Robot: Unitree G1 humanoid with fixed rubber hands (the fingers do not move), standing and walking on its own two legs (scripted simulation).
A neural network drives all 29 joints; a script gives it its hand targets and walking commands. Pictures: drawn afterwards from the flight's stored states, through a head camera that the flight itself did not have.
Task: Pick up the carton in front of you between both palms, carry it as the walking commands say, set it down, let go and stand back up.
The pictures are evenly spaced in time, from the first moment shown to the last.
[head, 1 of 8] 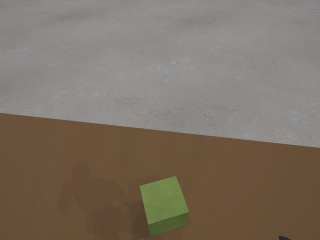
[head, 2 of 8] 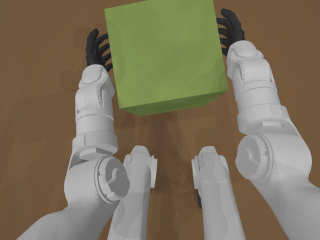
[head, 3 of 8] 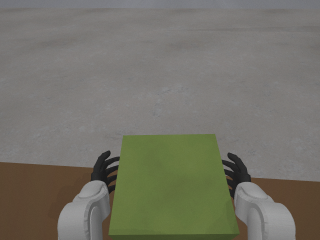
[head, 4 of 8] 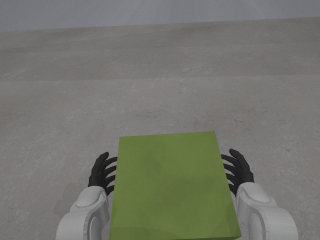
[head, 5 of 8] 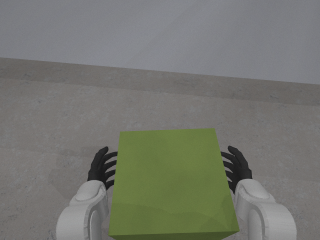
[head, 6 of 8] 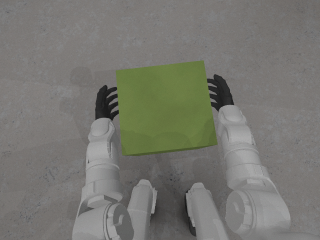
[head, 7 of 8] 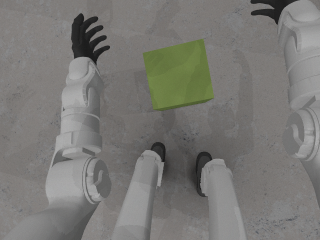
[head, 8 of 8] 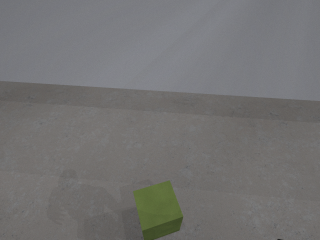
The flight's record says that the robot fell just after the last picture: no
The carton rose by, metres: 0.68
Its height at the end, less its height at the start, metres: -0.07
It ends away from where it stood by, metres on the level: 4.80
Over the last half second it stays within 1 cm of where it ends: yes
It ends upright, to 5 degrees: yes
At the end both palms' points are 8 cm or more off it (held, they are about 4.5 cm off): yes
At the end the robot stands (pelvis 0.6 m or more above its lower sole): yes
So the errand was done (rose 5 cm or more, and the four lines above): yes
